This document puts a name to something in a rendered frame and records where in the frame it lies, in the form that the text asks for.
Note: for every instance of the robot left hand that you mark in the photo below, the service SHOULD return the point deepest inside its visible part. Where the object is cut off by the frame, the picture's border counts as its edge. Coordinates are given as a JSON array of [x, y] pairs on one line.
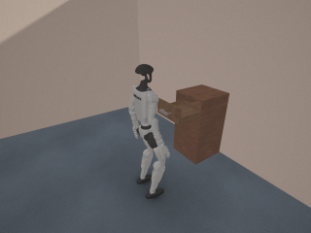
[[134, 128]]

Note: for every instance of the robot right thigh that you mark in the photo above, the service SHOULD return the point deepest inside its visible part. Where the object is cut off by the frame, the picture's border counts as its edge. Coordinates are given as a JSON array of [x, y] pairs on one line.
[[152, 143]]

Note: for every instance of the left robot forearm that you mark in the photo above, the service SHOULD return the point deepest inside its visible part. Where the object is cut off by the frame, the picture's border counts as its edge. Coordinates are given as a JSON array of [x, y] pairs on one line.
[[133, 115]]

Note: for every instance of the right robot forearm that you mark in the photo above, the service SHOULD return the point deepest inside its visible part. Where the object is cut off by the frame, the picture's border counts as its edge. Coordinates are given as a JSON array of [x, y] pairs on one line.
[[156, 133]]

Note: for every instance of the drawer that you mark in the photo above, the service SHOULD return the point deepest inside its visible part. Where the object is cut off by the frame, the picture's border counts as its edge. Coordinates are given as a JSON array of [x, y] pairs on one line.
[[182, 111]]

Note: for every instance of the left robot upper arm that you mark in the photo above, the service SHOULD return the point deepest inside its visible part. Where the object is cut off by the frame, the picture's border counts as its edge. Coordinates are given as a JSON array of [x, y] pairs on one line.
[[131, 105]]

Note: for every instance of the robot right hand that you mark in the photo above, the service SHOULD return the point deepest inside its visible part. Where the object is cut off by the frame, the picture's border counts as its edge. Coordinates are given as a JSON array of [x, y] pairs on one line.
[[162, 151]]

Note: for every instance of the right robot shin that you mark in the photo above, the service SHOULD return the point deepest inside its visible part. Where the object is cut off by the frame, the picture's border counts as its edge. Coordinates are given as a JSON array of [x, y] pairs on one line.
[[156, 177]]

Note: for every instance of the cabinet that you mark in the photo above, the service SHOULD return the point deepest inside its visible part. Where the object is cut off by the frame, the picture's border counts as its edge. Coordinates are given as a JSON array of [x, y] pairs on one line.
[[201, 139]]

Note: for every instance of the right robot upper arm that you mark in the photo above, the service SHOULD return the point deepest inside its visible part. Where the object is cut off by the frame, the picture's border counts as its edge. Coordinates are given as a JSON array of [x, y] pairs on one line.
[[152, 99]]

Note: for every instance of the handle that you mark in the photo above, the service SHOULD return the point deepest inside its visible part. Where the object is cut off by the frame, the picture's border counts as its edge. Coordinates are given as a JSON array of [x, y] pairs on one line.
[[163, 112]]

